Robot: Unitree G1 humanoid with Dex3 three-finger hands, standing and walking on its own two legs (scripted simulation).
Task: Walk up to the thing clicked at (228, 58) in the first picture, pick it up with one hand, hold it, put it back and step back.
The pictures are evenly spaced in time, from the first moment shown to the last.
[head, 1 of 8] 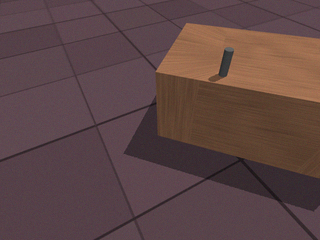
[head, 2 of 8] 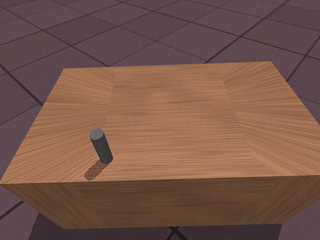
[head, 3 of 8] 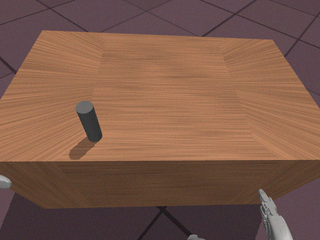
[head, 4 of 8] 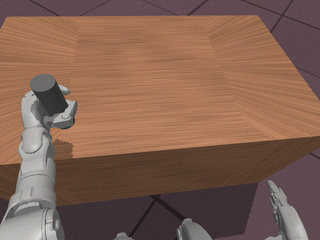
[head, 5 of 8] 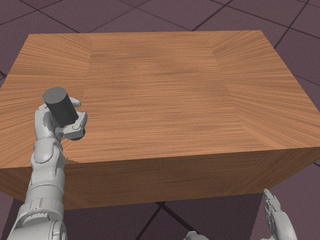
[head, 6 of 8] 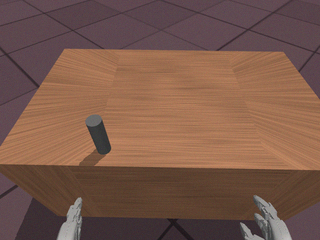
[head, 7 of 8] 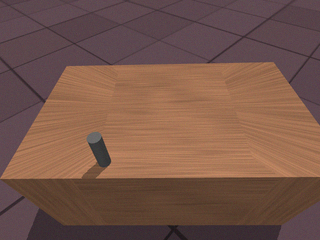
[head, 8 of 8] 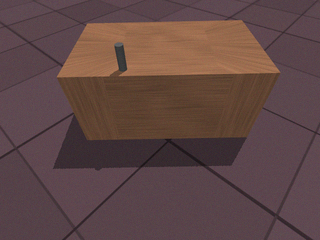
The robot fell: no
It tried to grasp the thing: yes
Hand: left
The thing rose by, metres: 0.25
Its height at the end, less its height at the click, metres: +0.00
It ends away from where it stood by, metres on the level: 0.03
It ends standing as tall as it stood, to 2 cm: yes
